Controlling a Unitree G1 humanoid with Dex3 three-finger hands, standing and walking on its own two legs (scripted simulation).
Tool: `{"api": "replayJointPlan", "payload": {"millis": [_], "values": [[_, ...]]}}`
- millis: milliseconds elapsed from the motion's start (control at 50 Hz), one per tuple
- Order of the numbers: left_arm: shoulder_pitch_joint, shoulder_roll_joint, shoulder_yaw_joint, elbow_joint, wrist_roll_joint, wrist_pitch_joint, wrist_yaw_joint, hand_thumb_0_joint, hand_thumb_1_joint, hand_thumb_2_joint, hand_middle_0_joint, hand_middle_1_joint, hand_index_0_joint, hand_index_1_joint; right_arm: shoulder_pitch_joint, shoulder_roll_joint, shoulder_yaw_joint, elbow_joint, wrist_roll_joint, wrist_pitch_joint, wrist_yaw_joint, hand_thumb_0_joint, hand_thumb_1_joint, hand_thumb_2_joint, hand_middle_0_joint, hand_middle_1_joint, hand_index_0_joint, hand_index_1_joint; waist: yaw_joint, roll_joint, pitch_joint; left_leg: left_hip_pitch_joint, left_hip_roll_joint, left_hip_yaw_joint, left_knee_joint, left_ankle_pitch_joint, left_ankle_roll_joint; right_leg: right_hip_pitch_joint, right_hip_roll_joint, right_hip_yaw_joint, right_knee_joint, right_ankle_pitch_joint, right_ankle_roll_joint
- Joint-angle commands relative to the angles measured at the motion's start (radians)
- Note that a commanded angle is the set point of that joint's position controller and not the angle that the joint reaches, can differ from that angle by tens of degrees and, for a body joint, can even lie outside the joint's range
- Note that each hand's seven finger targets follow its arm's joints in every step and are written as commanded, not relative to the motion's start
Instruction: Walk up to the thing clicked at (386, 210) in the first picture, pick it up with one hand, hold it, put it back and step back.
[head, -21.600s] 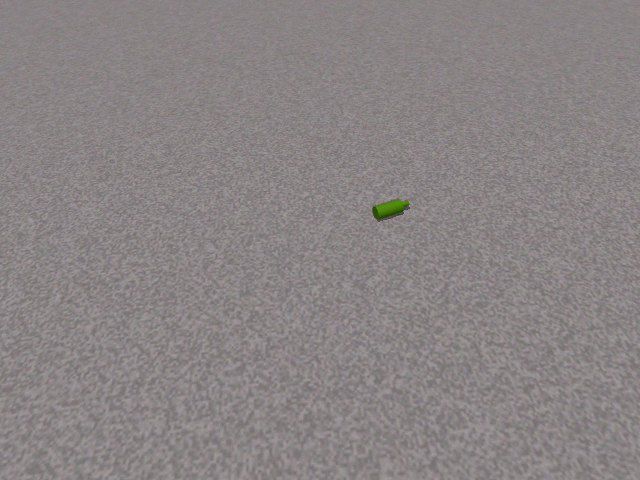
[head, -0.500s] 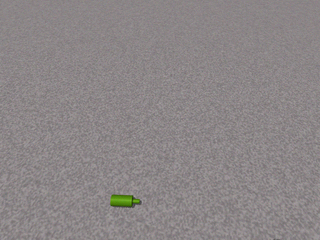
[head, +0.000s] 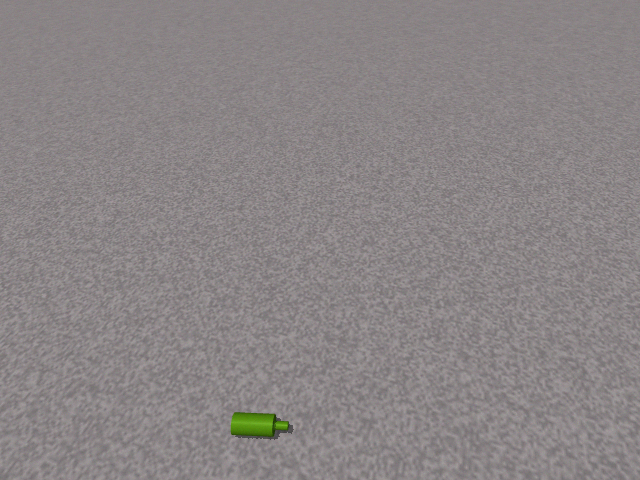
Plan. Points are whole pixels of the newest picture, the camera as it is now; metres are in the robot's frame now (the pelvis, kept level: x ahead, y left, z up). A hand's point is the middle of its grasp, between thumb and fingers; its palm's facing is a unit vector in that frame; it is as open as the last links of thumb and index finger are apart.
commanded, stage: stand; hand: left
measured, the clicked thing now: (260, 424) +0.47 +0.23 -0.75
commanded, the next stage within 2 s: none
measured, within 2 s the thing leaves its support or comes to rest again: neither
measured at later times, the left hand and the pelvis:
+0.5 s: hand out of the picture +0.10 +0.27 -0.15, palm faces -0.02 -0.94 -0.34, open 7.4 cm; pelvis +0.02 +0.01 +0.00, yaw +0 degrees
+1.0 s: hand out of the picture +0.10 +0.27 -0.15, palm faces -0.02 -0.94 -0.34, open 7.4 cm; pelvis +0.03 +0.01 +0.00, yaw +0 degrees
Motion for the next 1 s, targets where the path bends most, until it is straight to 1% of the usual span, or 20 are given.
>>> {"api": "replayJointPlan", "payload": {"millis": [0,80,120,160,200,240,280,380,400,500,520,600,680,720,760,800,820,880,920,980], "values": [[-0.06,0.22,0.044,-0.056,-0.003,-0.022,0.012,0.0,0.9,0.9,-0.2,-0.3,-0.2,-0.3,-0.081,-0.203,-0.03,-0.063,0.0,-0.026,-0.019,0.0,-0.9,-0.9,0.2,0.3,0.2,0.3,0.011,0.007,-0.039,-0.039,0.089,-0.097,-0.096,-0.067,0.054,0.015,-0.118,0.116,-0.102,-0.05,-0.022],[-0.063,0.217,0.04,-0.047,-0.004,-0.022,0.013,0.0,0.9,0.9,-0.2,-0.3,-0.2,-0.3,-0.086,-0.211,-0.028,-0.055,0.002,-0.024,-0.022,0.0,-0.9,-0.9,0.2,0.3,0.2,0.3,0.009,0.007,-0.061,-0.004,0.089,-0.086,-0.084,0.009,0.052,0.025,-0.124,0.112,-0.105,0.014,-0.02],[-0.071,0.218,0.039,-0.044,-0.004,-0.021,0.014,0.0,0.9,0.9,-0.2,-0.3,-0.2,-0.3,-0.084,-0.206,-0.025,-0.049,0.003,-0.021,-0.021,0.0,-0.9,-0.9,0.2,0.3,0.2,0.3,0.007,-0.003,-0.039,-0.021,0.085,-0.089,-0.092,-0.036,0.049,0.01,-0.121,0.111,-0.117,-0.041,-0.019],[-0.076,0.22,0.038,-0.042,-0.003,-0.019,0.014,0.0,0.9,0.9,-0.2,-0.3,-0.2,-0.3,-0.087,-0.207,-0.024,-0.048,0.002,-0.019,-0.021,0.0,-0.9,-0.9,0.2,0.3,0.2,0.3,0.006,-0.006,-0.04,-0.024,0.084,-0.088,-0.094,-0.04,0.05,0.01,-0.125,0.115,-0.122,-0.039,-0.018],[-0.071,0.212,0.034,-0.039,-0.003,-0.021,0.013,0.0,0.9,0.9,-0.2,-0.3,-0.2,-0.301,-0.096,-0.21,-0.023,-0.047,0.003,-0.022,-0.021,0.0,-0.9,-0.9,0.2,0.3,0.2,0.3,0.006,0.01,-0.071,0.014,0.094,-0.086,-0.083,0.041,0.05,0.026,-0.126,0.106,-0.111,0.042,-0.018],[-0.071,0.214,0.035,-0.037,-0.003,-0.021,0.014,0.0,0.9,0.9,-0.2,-0.3,-0.2,-0.301,-0.097,-0.209,-0.022,-0.044,0.005,-0.023,-0.023,0.0,-0.9,-0.9,0.2,0.3,0.2,0.3,0.006,-0.003,-0.082,0.035,0.095,-0.083,-0.078,0.078,0.049,0.033,-0.126,0.102,-0.104,0.082,-0.017],[-0.072,0.207,0.033,-0.033,-0.003,-0.016,0.014,0.0,0.9,0.9,-0.2,-0.3,-0.2,-0.301,-0.103,-0.214,-0.021,-0.04,0.004,-0.021,-0.024,0.0,-0.9,-0.9,0.2,0.3,0.2,0.3,0.004,0.018,-0.054,0.007,0.094,-0.089,-0.102,-0.013,0.049,0.016,-0.117,0.098,-0.115,0.015,-0.013],[-0.067,0.209,0.031,-0.031,-0.002,-0.018,0.015,0.0,0.9,0.9,-0.2,-0.3,-0.2,-0.301,-0.113,-0.214,-0.019,-0.039,0.005,-0.021,-0.025,0.0,-0.9,-0.9,0.2,0.3,0.2,0.3,0.004,0.006,-0.085,0.052,0.1,-0.08,-0.087,0.095,0.051,0.032,-0.126,0.097,-0.11,0.1,-0.012],[-0.071,0.208,0.031,-0.028,-0.002,-0.018,0.015,0.0,0.9,0.9,-0.2,-0.3,-0.2,-0.301,-0.116,-0.211,-0.018,-0.038,0.005,-0.021,-0.024,0.0,-0.9,-0.9,0.2,0.3,0.2,0.3,0.003,0.011,-0.075,0.03,0.098,-0.082,-0.096,0.066,0.051,0.034,-0.123,0.092,-0.113,0.074,-0.009],[-0.072,0.207,0.03,-0.028,0.0,-0.016,0.017,0.0,0.9,0.9,-0.2,-0.3,-0.2,-0.301,-0.124,-0.214,-0.019,-0.04,0.004,-0.017,-0.025,0.0,-0.9,-0.9,0.2,0.3,0.2,0.3,0.001,0.001,-0.077,0.046,0.097,-0.077,-0.097,0.066,0.05,0.02,-0.125,0.092,-0.122,0.065,-0.009],[-0.063,0.202,0.028,-0.024,-0.001,-0.015,0.016,0.0,0.9,0.9,-0.2,-0.3,-0.2,-0.301,-0.132,-0.22,-0.02,-0.038,0.005,-0.016,-0.025,0.0,-0.9,-0.9,0.2,0.3,0.2,0.3,0.006,0.014,-0.06,0.031,0.097,-0.083,-0.104,0.03,0.051,0.021,-0.122,0.089,-0.124,0.051,-0.007],[-0.068,0.206,0.027,-0.027,-0.001,-0.02,0.018,0.0,0.9,0.9,-0.2,-0.3,-0.2,-0.301,-0.138,-0.218,-0.02,-0.038,0.006,-0.016,-0.023,0.0,-0.9,-0.9,0.2,0.3,0.2,0.3,0.003,0.004,-0.089,0.058,0.099,-0.078,-0.086,0.113,0.054,0.042,-0.131,0.09,-0.119,0.114,-0.008],[-0.064,0.211,0.029,-0.026,-0.001,-0.018,0.02,0.0,0.9,0.9,-0.2,-0.3,-0.2,-0.301,-0.143,-0.21,-0.017,-0.038,0.007,-0.015,-0.024,0.0,-0.9,-0.9,0.2,0.3,0.2,0.3,0.005,-0.007,-0.084,0.063,0.096,-0.077,-0.094,0.104,0.052,0.033,-0.128,0.085,-0.121,0.105,-0.007],[-0.056,0.204,0.027,-0.024,0.0,-0.016,0.019,0.0,0.9,0.9,-0.2,-0.3,-0.2,-0.301,-0.144,-0.22,-0.019,-0.036,0.007,-0.012,-0.024,0.0,-0.9,-0.9,0.2,0.3,0.2,0.3,0.007,0.015,-0.063,0.046,0.094,-0.079,-0.103,0.041,0.052,0.021,-0.126,0.086,-0.134,0.056,-0.006],[-0.058,0.209,0.029,-0.026,0.001,-0.015,0.019,0.0,0.9,0.9,-0.2,-0.3,-0.2,-0.301,-0.143,-0.215,-0.018,-0.038,0.005,-0.013,-0.024,0.0,-0.9,-0.9,0.2,0.3,0.2,0.3,0.007,0.003,-0.078,0.051,0.096,-0.076,-0.101,0.071,0.053,0.034,-0.13,0.085,-0.125,0.081,-0.009],[-0.059,0.212,0.031,-0.028,-0.001,-0.016,0.021,0.0,0.9,0.9,-0.2,-0.3,-0.2,-0.301,-0.141,-0.216,-0.018,-0.041,0.005,-0.015,-0.025,0.0,-0.9,-0.9,0.2,0.3,0.2,0.3,0.007,0.009,-0.103,0.055,0.1,-0.074,-0.091,0.144,0.054,0.069,-0.134,0.083,-0.114,0.138,-0.008],[-0.053,0.211,0.03,-0.025,-0.002,-0.015,0.021,0.0,0.9,0.9,-0.2,-0.3,-0.2,-0.301,-0.139,-0.211,-0.017,-0.037,0.006,-0.016,-0.026,0.0,-0.9,-0.9,0.2,0.3,0.2,0.3,0.01,0.006,-0.086,0.055,0.094,-0.076,-0.099,0.119,0.049,0.049,-0.13,0.084,-0.119,0.106,-0.008],[-0.051,0.208,0.028,-0.027,0.0,-0.016,0.021,0.0,0.9,0.9,-0.2,-0.3,-0.2,-0.301,-0.136,-0.212,-0.017,-0.037,0.007,-0.016,-0.025,0.0,-0.9,-0.9,0.2,0.3,0.2,0.3,0.006,-0.005,-0.094,0.065,0.096,-0.075,-0.094,0.14,0.053,0.056,-0.132,0.077,-0.117,0.132,-0.007],[-0.055,0.204,0.027,-0.027,0.0,-0.015,0.022,0.0,0.9,0.9,-0.2,-0.3,-0.2,-0.301,-0.139,-0.217,-0.016,-0.038,0.006,-0.014,-0.026,0.0,-0.9,-0.9,0.2,0.3,0.2,0.3,0.008,0.003,-0.08,0.055,0.095,-0.077,-0.1,0.108,0.053,0.046,-0.13,0.078,-0.126,0.099,-0.005],[-0.056,0.207,0.029,-0.027,0.001,-0.012,0.022,0.0,0.9,0.9,-0.2,-0.3,-0.2,-0.301,-0.133,-0.213,-0.016,-0.038,0.006,-0.012,-0.027,0.0,-0.9,-0.9,0.2,0.3,0.2,0.3,0.008,0.002,-0.072,0.037,0.093,-0.076,-0.101,0.105,0.053,0.058,-0.131,0.076,-0.125,0.104,-0.008]]}}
